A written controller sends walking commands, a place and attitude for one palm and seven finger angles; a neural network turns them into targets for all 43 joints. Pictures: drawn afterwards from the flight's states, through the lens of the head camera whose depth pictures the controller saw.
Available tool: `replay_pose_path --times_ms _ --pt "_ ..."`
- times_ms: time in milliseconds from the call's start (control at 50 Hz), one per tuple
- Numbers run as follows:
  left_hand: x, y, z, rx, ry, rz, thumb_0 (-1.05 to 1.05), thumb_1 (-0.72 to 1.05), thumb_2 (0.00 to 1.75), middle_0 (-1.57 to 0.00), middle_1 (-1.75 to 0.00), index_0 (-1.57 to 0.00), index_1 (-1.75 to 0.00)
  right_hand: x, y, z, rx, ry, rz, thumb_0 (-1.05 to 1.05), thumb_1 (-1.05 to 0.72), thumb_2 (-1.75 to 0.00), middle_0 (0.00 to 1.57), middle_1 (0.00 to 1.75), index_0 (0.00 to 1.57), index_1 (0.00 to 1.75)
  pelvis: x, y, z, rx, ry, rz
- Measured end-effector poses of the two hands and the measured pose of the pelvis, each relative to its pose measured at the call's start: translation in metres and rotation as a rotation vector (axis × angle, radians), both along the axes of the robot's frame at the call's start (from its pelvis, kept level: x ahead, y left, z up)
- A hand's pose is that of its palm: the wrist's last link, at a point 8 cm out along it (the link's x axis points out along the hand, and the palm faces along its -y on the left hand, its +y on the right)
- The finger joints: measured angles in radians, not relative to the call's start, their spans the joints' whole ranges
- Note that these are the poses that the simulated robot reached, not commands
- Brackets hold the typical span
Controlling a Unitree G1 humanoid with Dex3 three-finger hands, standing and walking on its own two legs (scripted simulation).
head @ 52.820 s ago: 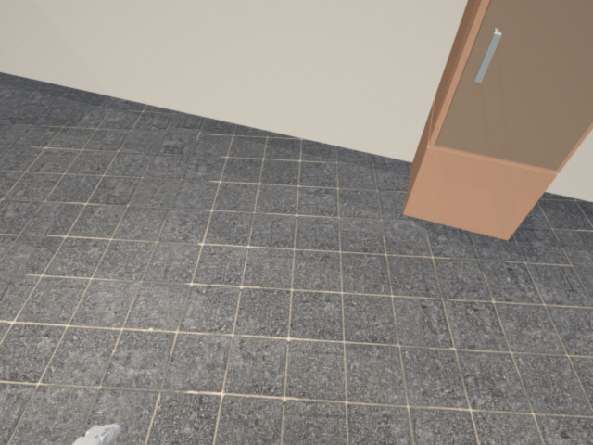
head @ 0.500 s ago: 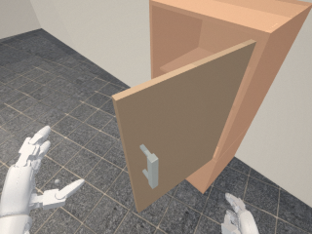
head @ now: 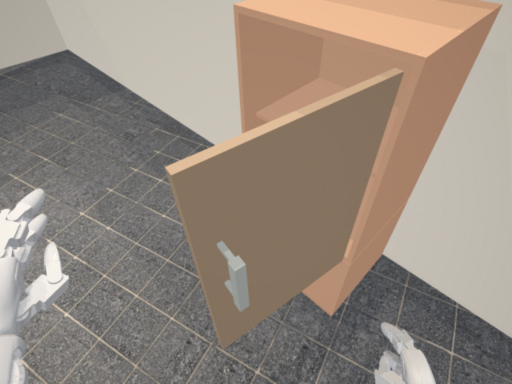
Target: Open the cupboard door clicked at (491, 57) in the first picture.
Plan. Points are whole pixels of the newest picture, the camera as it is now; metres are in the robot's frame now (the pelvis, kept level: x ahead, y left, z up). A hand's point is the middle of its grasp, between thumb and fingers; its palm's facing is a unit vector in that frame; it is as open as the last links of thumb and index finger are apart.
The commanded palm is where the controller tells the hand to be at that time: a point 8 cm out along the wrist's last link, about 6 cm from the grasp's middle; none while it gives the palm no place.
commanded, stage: draw the hand back to the body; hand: left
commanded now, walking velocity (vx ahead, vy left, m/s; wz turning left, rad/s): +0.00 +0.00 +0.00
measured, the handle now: (232, 277) +0.29 +0.08 +0.01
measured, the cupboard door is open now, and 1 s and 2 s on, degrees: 81 81 81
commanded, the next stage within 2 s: step back with the hand held close in 0.16 s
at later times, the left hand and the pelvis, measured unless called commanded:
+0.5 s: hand (75, 283) +0.19 +0.24 +0.15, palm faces +0.39 -0.80 -0.46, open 7.4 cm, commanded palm +0.12 +0.28 +0.17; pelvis -0.01 -0.02 +0.00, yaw +1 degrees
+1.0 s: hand out of the picture +0.09 +0.29 +0.16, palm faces +0.43 -0.74 -0.52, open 7.4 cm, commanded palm +0.02 +0.32 +0.17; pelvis -0.10 +0.01 -0.01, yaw +4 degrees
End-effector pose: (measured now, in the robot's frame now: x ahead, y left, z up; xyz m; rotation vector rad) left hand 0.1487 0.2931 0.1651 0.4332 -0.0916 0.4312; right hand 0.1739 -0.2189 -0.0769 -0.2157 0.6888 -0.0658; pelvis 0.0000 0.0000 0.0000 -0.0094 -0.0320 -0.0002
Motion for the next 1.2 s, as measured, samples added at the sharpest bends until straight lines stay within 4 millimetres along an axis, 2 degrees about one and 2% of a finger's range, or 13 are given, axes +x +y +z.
replay_pose_path --times_ms 80,220,300,380,540,660,780,920,1060,1200 --pt "-0.002 -0.009 -0.001 -0.001 0.001 -0.009 0.02 0.88 0.89 -0.21 -0.3 -0.21 -0.31 -0.001 -0.008 0.0 -0.009 0.002 -0.005 0.02 -0.91 -0.9 0.2 0.3 0.2 0.3 0.001 -0.007 0.0 0.001 -0.006 0.003" --pt "-0.004 -0.017 0.012 0.03 -0.04 -0.001 0.02 0.89 0.9 -0.21 -0.3 -0.21 -0.31 0.003 -0.017 0.0 0.001 -0.018 -0.009 0.02 -0.91 -0.9 0.2 0.3 0.2 0.3 0.001 -0.017 0.0 0.003 -0.021 0.006" --pt "-0.004 -0.02 0.01 0.022 -0.025 0.004 0.02 0.89 0.9 -0.21 -0.3 -0.21 -0.31 0.005 -0.02 -0.001 0.01 -0.019 -0.011 0.02 -0.91 -0.9 0.2 0.3 0.2 0.3 0.0 -0.021 0.001 0.006 -0.022 0.005" --pt "-0.001 -0.017 0.012 0.065 -0.026 0.004 0.02 0.89 0.9 -0.21 -0.3 -0.21 -0.31 0.004 -0.025 -0.002 0.0 0.012 -0.013 0.01 -0.91 -0.9 0.2 0.3 0.2 0.3 -0.003 -0.025 0.0 -0.006 -0.001 0.02" --pt "-0.003 -0.018 0.0 0.077 0.046 -0.054 0.02 0.9 0.9 -0.21 -0.3 -0.21 -0.31 -0.014 -0.04 0.0 -0.047 0.08 -0.08 0.01 -0.91 -0.9 0.2 0.3 0.2 0.3 -0.016 -0.02 0.0 -0.01 0.032 0.009" --pt "-0.013 -0.01 0.007 0.123 0.028 -0.108 0.02 0.89 0.9 -0.21 -0.3 -0.22 -0.31 -0.036 -0.037 0.004 -0.069 0.094 -0.126 0.01 -0.91 -0.9 0.2 0.3 0.2 0.3 -0.032 -0.01 -0.002 -0.016 0.036 0.0" --pt "-0.035 0.009 0.011 0.148 -0.014 -0.104 0.02 0.89 0.9 -0.21 -0.3 -0.22 -0.31 -0.061 -0.022 0.007 -0.071 0.077 -0.133 0.01 -0.91 -0.9 0.2 0.3 0.2 0.3 -0.054 0.003 -0.004 -0.028 0.035 -0.002" --pt "-0.071 0.024 0.008 0.176 -0.037 -0.072 0.02 0.89 0.9 -0.21 -0.3 -0.21 -0.31 -0.089 0.0 0.002 -0.074 0.052 -0.083 0.01 -0.91 -0.9 0.2 0.3 0.2 0.3 -0.081 0.015 -0.009 -0.034 0.035 0.032" --pt "-0.118 0.029 0.014 0.19 -0.066 -0.009 0.02 0.89 0.9 -0.21 -0.3 -0.21 -0.31 -0.106 0.016 -0.013 -0.049 0.081 0.006 0.01 -0.9 -0.9 0.21 0.3 0.2 0.3 -0.11 0.014 -0.012 -0.049 0.063 0.076" --pt "-0.149 0.033 0.01 0.146 -0.118 -0.015 0.01 0.89 0.9 -0.21 -0.3 -0.21 -0.31 -0.123 0.022 -0.012 -0.07 0.079 0.013 0.01 -0.9 -0.9 0.21 0.3 0.2 0.3 -0.125 0.021 -0.015 -0.07 0.02 0.091"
